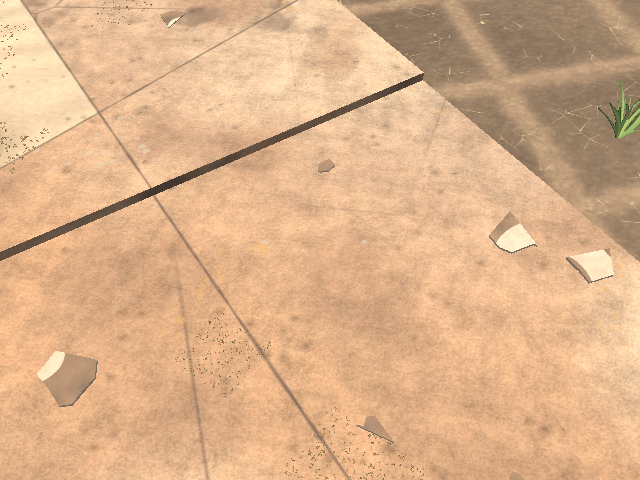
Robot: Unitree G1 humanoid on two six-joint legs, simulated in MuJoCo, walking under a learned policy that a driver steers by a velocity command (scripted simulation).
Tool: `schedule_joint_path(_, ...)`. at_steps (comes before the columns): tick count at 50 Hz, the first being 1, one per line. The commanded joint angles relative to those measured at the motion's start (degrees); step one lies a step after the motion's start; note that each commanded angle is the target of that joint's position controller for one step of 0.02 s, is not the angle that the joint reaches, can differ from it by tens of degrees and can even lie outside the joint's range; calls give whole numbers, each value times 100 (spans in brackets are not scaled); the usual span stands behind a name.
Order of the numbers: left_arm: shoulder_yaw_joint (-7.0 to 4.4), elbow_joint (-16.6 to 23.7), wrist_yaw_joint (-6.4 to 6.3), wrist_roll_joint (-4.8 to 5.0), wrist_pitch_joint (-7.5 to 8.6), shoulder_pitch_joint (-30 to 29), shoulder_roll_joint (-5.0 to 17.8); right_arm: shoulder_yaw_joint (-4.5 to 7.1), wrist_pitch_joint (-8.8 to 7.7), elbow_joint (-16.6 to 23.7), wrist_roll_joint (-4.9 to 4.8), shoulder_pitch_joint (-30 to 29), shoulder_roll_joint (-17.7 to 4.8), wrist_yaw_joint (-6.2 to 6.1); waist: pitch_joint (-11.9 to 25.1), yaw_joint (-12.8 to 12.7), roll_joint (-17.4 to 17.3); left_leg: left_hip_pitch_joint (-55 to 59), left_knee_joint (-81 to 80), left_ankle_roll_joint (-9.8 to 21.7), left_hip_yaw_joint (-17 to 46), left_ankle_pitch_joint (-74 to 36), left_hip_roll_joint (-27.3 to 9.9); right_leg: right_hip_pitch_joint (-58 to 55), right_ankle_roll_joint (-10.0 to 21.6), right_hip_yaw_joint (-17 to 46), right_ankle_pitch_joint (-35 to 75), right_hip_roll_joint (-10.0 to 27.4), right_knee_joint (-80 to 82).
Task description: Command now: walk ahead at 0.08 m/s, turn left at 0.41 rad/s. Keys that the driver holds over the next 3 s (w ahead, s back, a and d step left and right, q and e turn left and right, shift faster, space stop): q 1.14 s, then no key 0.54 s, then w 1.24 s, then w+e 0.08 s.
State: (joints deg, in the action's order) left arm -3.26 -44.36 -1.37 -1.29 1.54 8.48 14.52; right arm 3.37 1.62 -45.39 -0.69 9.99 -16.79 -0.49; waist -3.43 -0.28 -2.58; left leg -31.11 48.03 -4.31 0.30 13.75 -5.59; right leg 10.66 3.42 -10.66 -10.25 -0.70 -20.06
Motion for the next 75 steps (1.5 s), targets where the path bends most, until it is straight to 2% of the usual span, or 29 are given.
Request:
schedule_joint_path(1, -274, 283, -61, 62, -58, -184, 1010, 146, 30, 499, 10, -108, -495, 75, 545, -39, 736, 343, -229, 99, -71, 165, -66, -334, 1039, 734, 1781, 1883, 512)
schedule_joint_path(5, -340, 211, -62, 222, -184, -220, 1148, 195, 81, 684, -11, -119, -476, 202, 576, 44, 802, 646, -1116, 373, -382, 357, 150, -704, 749, 677, 2138, 2009, -198)
schedule_joint_path(7, -329, 43, -66, 277, -202, 82, 1007, 301, 41, 628, 24, 253, -694, 175, 747, 197, 463, 1617, -2289, 699, -308, -1140, 373, -452, 182, 283, 1864, 1566, -1206)
schedule_joint_path(8, -284, 135, -46, 82, -156, 134, 828, 501, 12, 656, 56, 566, -1402, 59, 976, 162, -781, 2671, -2395, 1148, 1037, -3706, -530, 640, -334, -136, 577, 958, -2695)
schedule_joint_path(9, -189, 458, -46, -71, -136, -287, 606, 548, -32, 728, 201, 676, -1758, 42, 1181, 261, -1739, 3355, -2511, 2432, 2915, -4921, -1697, 2345, -766, 239, -2830, -37, -4104)
schedule_joint_path(10, -249, 412, -16, -6, -147, -564, 832, 437, -135, 750, 214, 753, -1368, 99, 1556, 498, -717, 3432, -2572, 2610, 2691, -4647, -1616, 2537, -721, 1222, -3053, 28, -4908)
schedule_joint_path(11, -262, 417, -6, 148, -162, -589, 828, 410, -216, 770, 169, 496, -1274, 94, 1341, 346, -503, 3250, -2574, 2341, 2164, -4186, -1334, 2721, -632, 1368, -2588, 129, -5016)
schedule_joint_path(13, -311, 294, -104, 114, -199, -496, 908, 347, -214, 855, -37, -57, -988, 12, 999, 93, -182, 2855, -2646, 1851, 1722, -3246, -905, 2789, -637, 1461, -1785, 283, -4533)
schedule_joint_path(20, -231, 248, -104, 145, -175, -490, 654, 392, -77, 971, 3, -92, -1127, -163, 1110, 75, -487, 2409, -2658, 1747, 1738, -2563, -549, 1905, -876, 1503, -1009, -5, -2923)
schedule_joint_path(26, -261, 234, 24, 192, -78, -417, 799, 386, 23, 1060, 4, -276, -1121, -121, 931, 130, -773, 2044, -2569, 1656, 2455, -1731, -427, 1186, -760, 1548, -998, -165, -1751)
schedule_joint_path(29, -318, 80, 97, 182, 24, 89, 876, 335, 90, 1143, -75, -469, -1004, -160, 931, -166, -676, 1767, -2145, 1263, 2534, -1348, -63, 185, -528, 1469, 126, -62, -120)
schedule_joint_path(30, -404, 75, 68, 92, 16, 250, 1235, 265, 92, 1168, -33, -291, -766, -166, 1040, -80, -14, 1171, -1422, 949, 2145, -230, 317, -479, -207, 2209, 459, 848, 144)
schedule_joint_path(31, -493, 88, 26, -23, -52, 79, 1725, 223, 48, 1306, -38, -42, -558, -148, 814, 280, 1704, -62, -362, 578, 979, 1850, 1340, -728, 671, 3626, 1632, 1982, 304)
schedule_joint_path(32, -410, 222, 32, -137, -26, -17, 1392, 365, -11, 1231, 54, -1, -1066, -138, 830, 110, 1589, -238, 1082, 319, 914, 2386, 1039, -411, 1315, 4055, 1921, 2526, 349)
schedule_joint_path(33, -314, 330, 5, -101, -13, -296, 1095, 482, -1, 1104, -11, 104, -1324, -115, 731, 212, 1149, -200, 1689, 252, 946, 2006, 890, -237, 1217, 3482, 1801, 2247, 280)
schedule_joint_path(35, -246, 384, -52, 83, -38, -609, 862, 477, 109, 940, -11, 214, -1121, -134, 502, 250, 995, -393, 2120, 59, 789, 1330, 787, -262, 780, 2548, 1335, 1618, 190)
schedule_joint_path(42, -320, 292, -163, 68, -193, -47, 1182, 242, 130, 1383, -56, -411, -580, -11, 675, -243, 1230, -185, 593, -184, 148, 971, 378, -1018, 953, 1669, 1926, 1686, 176)
schedule_joint_path(48, -410, 305, 1, 228, -205, -210, 1434, 283, 217, 1424, -55, -120, -681, 126, 674, -90, 1296, 1059, -1089, 183, -358, 588, 421, -618, 747, 1237, 1959, 1870, -138)
schedule_joint_path(50, -377, 212, 27, 320, -188, -155, 1286, 357, 229, 1269, -37, 310, -733, 127, 732, 148, 1041, 1989, -2277, 525, -446, -363, 624, -206, 295, 876, 1404, 1674, -818)
schedule_joint_path(51, -312, 107, 62, 211, -171, 167, 1022, 478, 212, 1231, -41, 553, -1078, 61, 843, 142, 151, 2918, -2635, 805, 317, -1730, 233, 610, -182, 398, 379, 1297, -1847)
schedule_joint_path(52, -155, 370, 96, -141, -162, 121, 610, 590, 173, 1414, 6, 604, -1776, -39, 870, -43, -1705, 3722, -2454, 1655, 2510, -4254, -1362, 2412, -767, 146, -2835, 459, -3691)
schedule_joint_path(53, -234, 578, 26, -17, -139, -503, 892, 521, 5, 1476, 222, 749, -1593, 61, 1293, 488, -1164, 3157, -2698, 2539, 3034, -3781, -1767, 2655, -795, 1169, -3076, 154, -4667)
schedule_joint_path(54, -294, 598, -11, 140, -166, -642, 1063, 462, -121, 1423, 222, 522, -1417, 95, 990, 361, -705, 2963, -2823, 2360, 2521, -3151, -1424, 2754, -720, 1366, -2628, 284, -4984)
schedule_joint_path(56, -344, 451, -87, 113, -203, -479, 1115, 370, -173, 1413, 38, -4, -1098, 22, 688, 96, -396, 2646, -2837, 1783, 1941, -2273, -867, 2750, -651, 1485, -1722, 417, -4687)
schedule_joint_path(63, -226, 391, -28, 129, -217, -267, 799, 226, -123, 1378, 90, -97, -890, -127, 864, 61, -525, 2456, -2834, 1714, 1554, -2029, -529, 1895, -858, 1365, -884, 269, -3315)
schedule_joint_path(71, -154, 374, 98, 153, -115, -51, 723, 81, -69, 1157, 70, -335, -721, -3, 597, -16, -502, 1810, -2527, 1596, 1892, -1288, -397, 403, -626, 1162, -489, 173, -937)
schedule_joint_path(73, -145, 364, 105, 3, -46, 164, 913, -28, -135, 1015, 146, -31, -434, -2, 777, -13, 33, 1433, -2216, 1028, 1640, -667, 28, -646, -369, 1720, 1374, 724, -87)
schedule_joint_path(74, -216, 401, 78, -14, -49, 60, 1342, -11, -189, 968, 231, 349, -444, 25, 807, 379, 942, 1251, -1830, 732, 1082, 209, 593, -701, 28, 2200, 2241, 1295, -295)
schedule_joint_path(75, -122, 345, 104, 6, -43, -188, 1000, -18, -184, 945, 237, 282, -411, -3, 845, 411, 1322, 1764, -1979, 489, 767, 464, 638, 14, 441, 2412, 1280, 1417, -118)
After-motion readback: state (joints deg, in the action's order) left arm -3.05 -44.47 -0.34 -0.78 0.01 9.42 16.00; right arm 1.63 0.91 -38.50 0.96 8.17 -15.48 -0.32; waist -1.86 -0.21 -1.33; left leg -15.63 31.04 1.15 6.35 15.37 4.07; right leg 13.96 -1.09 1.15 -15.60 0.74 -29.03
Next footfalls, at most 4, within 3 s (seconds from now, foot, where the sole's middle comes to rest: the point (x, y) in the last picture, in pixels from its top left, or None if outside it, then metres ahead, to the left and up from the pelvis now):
0.14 left None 0.09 0.14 -0.78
0.60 right None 0.16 -0.08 -0.78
1.02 left None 0.02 0.15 -0.78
1.46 right None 0.18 -0.02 -0.78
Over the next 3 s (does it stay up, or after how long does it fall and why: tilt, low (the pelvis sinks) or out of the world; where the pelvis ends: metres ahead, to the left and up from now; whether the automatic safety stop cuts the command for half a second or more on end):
stays up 0.47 0.48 -0.02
